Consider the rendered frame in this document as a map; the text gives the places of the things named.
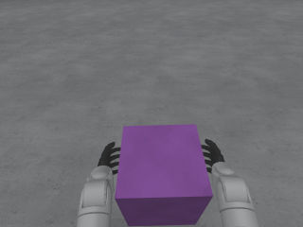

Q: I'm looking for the robot left hand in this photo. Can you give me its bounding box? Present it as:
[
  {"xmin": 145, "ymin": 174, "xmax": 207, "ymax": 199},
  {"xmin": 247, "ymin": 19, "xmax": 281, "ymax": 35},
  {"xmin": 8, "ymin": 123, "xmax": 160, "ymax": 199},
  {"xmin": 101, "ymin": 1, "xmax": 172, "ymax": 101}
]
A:
[{"xmin": 98, "ymin": 142, "xmax": 121, "ymax": 175}]

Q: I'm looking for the carton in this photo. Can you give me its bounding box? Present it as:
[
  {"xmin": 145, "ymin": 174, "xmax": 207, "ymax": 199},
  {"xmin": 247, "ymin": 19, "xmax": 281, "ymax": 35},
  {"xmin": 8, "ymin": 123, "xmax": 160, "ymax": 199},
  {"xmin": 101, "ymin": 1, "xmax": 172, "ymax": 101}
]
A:
[{"xmin": 115, "ymin": 124, "xmax": 213, "ymax": 227}]

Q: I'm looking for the left robot forearm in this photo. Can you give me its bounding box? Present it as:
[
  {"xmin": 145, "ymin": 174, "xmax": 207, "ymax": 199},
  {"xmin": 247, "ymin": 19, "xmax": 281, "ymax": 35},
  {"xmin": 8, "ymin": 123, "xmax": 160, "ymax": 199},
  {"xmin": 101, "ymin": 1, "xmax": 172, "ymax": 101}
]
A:
[{"xmin": 76, "ymin": 166, "xmax": 115, "ymax": 227}]

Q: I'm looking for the right robot forearm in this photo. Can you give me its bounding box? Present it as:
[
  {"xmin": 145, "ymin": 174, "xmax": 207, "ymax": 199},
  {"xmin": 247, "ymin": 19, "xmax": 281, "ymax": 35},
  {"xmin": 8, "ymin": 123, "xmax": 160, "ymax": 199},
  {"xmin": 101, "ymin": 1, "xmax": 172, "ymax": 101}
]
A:
[{"xmin": 211, "ymin": 162, "xmax": 259, "ymax": 227}]

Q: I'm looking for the robot right hand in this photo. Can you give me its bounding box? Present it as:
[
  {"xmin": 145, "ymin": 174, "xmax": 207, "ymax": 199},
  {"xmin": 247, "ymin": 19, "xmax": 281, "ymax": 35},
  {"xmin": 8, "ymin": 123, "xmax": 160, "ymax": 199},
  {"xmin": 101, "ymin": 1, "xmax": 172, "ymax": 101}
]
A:
[{"xmin": 201, "ymin": 139, "xmax": 224, "ymax": 173}]

